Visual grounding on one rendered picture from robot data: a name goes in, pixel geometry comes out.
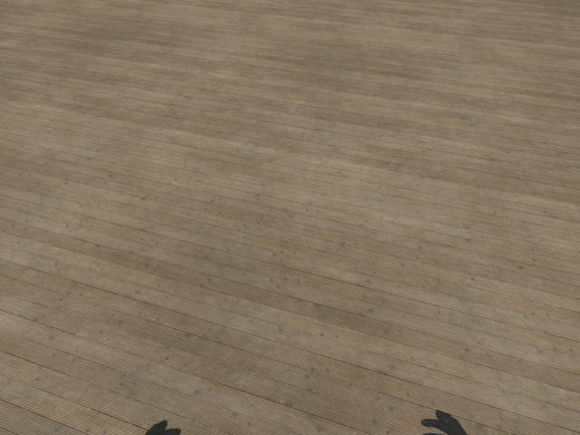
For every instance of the right robot hand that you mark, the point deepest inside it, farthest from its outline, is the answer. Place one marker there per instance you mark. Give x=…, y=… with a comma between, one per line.
x=446, y=423

